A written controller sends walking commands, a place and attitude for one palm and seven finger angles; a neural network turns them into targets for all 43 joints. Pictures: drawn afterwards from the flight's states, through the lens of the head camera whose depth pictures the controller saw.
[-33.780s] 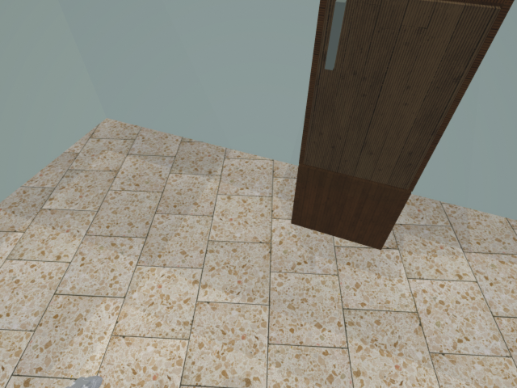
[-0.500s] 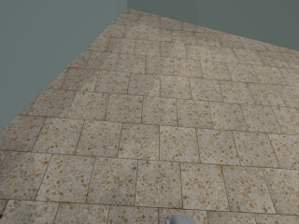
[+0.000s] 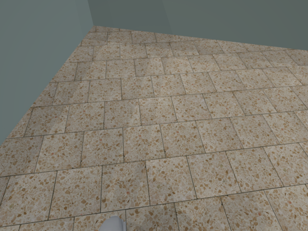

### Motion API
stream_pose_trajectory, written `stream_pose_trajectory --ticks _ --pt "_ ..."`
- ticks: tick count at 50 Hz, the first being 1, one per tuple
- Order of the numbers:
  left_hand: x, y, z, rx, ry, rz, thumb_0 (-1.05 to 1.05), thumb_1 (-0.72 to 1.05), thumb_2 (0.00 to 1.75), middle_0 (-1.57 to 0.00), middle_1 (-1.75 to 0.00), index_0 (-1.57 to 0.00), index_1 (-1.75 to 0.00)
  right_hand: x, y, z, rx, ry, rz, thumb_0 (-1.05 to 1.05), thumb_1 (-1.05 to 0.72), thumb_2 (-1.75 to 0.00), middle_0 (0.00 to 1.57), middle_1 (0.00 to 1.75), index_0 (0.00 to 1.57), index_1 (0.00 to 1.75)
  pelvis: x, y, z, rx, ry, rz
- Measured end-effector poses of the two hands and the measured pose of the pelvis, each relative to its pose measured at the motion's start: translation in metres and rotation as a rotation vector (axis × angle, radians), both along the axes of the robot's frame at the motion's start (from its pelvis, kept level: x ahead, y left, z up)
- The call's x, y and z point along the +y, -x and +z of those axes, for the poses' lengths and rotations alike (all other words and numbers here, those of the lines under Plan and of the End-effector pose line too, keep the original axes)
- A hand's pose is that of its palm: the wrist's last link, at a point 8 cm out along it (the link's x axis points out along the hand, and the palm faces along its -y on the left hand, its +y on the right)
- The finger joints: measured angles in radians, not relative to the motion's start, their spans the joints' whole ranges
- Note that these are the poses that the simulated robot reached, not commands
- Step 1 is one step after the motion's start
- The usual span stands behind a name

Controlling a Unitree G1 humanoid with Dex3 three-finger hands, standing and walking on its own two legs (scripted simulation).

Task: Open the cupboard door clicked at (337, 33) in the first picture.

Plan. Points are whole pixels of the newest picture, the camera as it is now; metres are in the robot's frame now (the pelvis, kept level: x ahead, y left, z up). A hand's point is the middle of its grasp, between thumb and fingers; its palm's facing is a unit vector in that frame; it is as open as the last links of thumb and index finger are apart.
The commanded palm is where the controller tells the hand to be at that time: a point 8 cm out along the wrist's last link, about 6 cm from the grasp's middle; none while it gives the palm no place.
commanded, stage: walk to a spot facing it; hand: left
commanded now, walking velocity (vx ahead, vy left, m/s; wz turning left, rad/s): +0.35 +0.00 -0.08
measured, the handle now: out of the picture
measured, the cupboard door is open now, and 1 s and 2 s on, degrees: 43 43 43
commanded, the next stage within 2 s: turn to face it in 0.14 s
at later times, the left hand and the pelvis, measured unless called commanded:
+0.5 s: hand (99, 176) +0.31 +0.19 -0.18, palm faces +0.02 -0.98 -0.22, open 7.3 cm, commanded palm none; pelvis +0.22 +0.00 -0.02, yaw +1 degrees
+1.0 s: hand (96, 158) +0.37 +0.21 -0.16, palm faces +0.32 -0.91 -0.28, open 7.4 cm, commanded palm none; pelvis +0.32 -0.02 -0.02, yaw +18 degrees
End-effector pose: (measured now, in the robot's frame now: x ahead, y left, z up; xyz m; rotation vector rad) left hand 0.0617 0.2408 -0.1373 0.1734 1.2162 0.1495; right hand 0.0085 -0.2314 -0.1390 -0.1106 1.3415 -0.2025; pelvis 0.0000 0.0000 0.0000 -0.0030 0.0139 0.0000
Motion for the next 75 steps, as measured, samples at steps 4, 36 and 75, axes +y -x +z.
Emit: stream_pose_trajectory --ticks 4,36,75 --pt "0.010 -0.001 -0.008 0.094 0.016 0.032 -0.02 0.95 0.90 -0.20 -0.30 -0.20 -0.30 0.009 -0.091 0.003 -0.109 0.005 0.055 0.00 -0.91 -0.90 0.20 0.30 0.19 0.30 0.010 -0.044 -0.003 -0.007 0.010 -0.009" --pt "0.006 -0.260 -0.023 -0.038 0.033 0.153 0.00 0.91 0.90 -0.20 -0.30 -0.20 -0.30 0.005 -0.306 -0.011 0.051 0.026 0.166 0.00 -0.91 -0.90 0.20 0.30 0.20 0.30 0.010 -0.278 -0.018 -0.004 -0.005 0.175" --pt "-0.054 -0.149 -0.025 0.167 0.027 0.729 0.00 0.90 0.90 -0.20 -0.30 -0.20 -0.30 0.101 -0.605 0.000 -0.235 -0.028 0.823 0.00 -0.91 -0.90 0.20 0.30 0.20 0.30 -0.023 -0.356 -0.021 0.011 -0.021 0.672"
